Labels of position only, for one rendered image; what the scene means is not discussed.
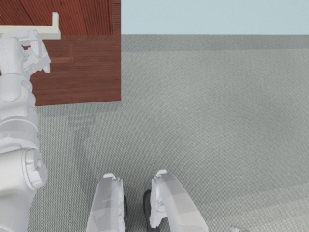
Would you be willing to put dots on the left robot upper arm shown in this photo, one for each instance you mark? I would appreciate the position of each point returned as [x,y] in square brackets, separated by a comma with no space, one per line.
[22,173]

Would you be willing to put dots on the left robot hand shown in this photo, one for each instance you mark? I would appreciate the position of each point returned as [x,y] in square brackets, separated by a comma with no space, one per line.
[13,55]

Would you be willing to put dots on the handle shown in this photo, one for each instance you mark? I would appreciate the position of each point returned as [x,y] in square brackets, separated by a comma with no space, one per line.
[62,62]
[45,32]

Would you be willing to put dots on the drawer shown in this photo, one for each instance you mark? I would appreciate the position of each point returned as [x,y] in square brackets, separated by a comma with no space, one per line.
[75,17]

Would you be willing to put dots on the left robot forearm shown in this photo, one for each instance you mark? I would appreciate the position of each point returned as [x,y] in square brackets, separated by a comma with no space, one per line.
[18,117]

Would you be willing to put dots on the right robot shin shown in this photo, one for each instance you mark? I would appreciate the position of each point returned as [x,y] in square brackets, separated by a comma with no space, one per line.
[158,212]

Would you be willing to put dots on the cabinet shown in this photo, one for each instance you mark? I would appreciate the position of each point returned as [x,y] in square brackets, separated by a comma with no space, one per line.
[97,72]

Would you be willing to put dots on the right robot foot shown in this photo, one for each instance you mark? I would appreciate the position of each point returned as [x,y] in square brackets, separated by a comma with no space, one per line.
[147,211]

